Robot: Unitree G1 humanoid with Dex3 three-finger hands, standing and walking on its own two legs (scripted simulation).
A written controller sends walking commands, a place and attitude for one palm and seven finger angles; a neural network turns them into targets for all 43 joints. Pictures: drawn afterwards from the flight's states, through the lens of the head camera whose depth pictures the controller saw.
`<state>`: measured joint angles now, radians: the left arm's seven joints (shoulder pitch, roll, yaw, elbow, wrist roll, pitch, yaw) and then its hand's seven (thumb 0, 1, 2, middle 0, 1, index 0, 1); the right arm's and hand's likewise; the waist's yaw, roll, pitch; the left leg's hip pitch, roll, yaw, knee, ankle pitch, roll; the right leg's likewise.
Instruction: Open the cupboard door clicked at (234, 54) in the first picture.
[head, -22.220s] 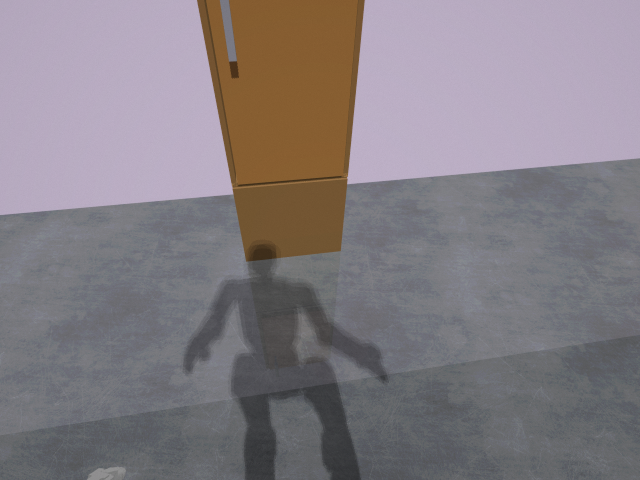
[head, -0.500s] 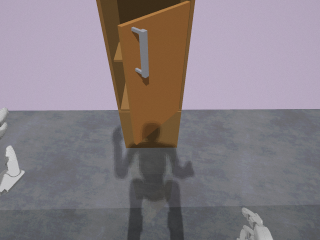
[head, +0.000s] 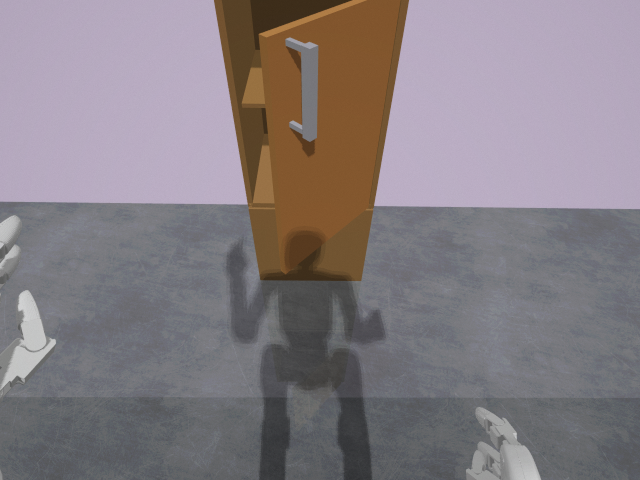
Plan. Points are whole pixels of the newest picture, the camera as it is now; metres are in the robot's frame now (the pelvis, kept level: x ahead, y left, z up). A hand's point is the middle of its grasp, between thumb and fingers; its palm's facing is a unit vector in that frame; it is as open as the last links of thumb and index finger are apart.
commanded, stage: stop stepping back and stand still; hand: left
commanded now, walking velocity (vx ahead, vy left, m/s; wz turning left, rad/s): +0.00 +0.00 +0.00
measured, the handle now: (301, 91) +0.67 +0.08 +0.15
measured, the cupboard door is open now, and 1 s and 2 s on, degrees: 47 47 47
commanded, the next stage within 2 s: let the arm hang, fingers relaxed in 0.04 s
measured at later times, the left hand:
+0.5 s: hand out of the picture +0.02 +0.17 -0.18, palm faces -0.02 -0.98 -0.18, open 7.3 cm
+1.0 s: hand out of the picture +0.08 +0.24 -0.14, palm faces +0.06 -0.93 -0.37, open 7.4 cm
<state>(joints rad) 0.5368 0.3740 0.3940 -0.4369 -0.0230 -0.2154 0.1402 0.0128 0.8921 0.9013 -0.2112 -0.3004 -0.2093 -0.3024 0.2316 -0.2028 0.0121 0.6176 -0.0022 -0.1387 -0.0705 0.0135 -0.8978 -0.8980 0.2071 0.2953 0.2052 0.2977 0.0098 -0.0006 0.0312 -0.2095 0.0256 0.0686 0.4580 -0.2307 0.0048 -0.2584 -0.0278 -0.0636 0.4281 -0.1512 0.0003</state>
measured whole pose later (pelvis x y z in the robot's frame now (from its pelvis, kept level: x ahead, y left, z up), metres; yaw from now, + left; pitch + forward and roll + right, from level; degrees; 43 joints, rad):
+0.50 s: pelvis -0.02 -0.02 -0.01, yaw +2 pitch -1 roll +0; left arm 0.22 0.20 -0.02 0.97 0.02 0.04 -0.01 0.01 0.92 0.90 -0.21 -0.30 -0.20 -0.30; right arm 0.24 -0.30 -0.02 0.99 -0.02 0.02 0.00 0.01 -0.90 -0.90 0.20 0.29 0.20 0.30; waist -0.02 -0.01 0.10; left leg -0.28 0.03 0.03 0.54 -0.24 -0.01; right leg -0.32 -0.03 -0.09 0.53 -0.19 -0.03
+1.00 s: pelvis +0.01 -0.02 +0.00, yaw +3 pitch -2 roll +0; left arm 0.09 0.32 0.04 1.12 0.01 -0.01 0.00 0.00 0.91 0.90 -0.20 -0.30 -0.20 -0.30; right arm 0.17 -0.28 -0.02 1.11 -0.02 0.00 0.00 0.01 -0.90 -0.90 0.21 0.29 0.20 0.30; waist 0.00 0.04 0.05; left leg -0.15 0.03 0.02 0.38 -0.19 -0.02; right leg -0.20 -0.02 -0.11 0.39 -0.15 -0.03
